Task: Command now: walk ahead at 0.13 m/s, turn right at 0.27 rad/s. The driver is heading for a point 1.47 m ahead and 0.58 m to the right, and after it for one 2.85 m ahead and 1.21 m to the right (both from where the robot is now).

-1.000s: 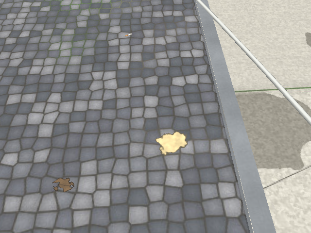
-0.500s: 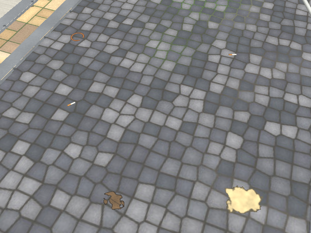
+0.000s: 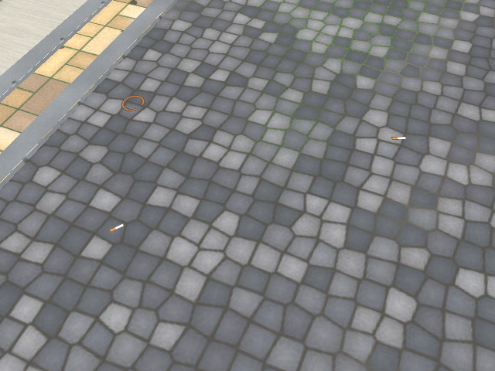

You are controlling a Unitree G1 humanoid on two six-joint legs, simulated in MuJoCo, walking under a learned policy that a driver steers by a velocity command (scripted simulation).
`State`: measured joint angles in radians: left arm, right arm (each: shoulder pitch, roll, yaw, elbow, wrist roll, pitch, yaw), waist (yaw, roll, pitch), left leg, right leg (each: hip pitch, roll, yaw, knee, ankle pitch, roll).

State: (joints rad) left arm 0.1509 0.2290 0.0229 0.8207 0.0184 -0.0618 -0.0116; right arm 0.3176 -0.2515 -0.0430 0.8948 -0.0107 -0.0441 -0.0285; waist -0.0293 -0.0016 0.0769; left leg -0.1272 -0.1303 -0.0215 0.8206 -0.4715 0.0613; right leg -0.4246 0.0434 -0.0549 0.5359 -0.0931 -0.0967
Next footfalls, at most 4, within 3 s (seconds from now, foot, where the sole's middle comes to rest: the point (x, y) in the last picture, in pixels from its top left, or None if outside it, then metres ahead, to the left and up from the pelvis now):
0.46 left None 0.11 0.12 -0.76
0.92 right None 0.00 -0.07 -0.76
1.30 left None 0.11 0.11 -0.76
2.78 left None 0.42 -0.16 -0.76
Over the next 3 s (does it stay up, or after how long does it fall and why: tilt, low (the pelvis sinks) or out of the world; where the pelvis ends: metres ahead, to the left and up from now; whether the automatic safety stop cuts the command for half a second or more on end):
stays up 0.36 -0.18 0.02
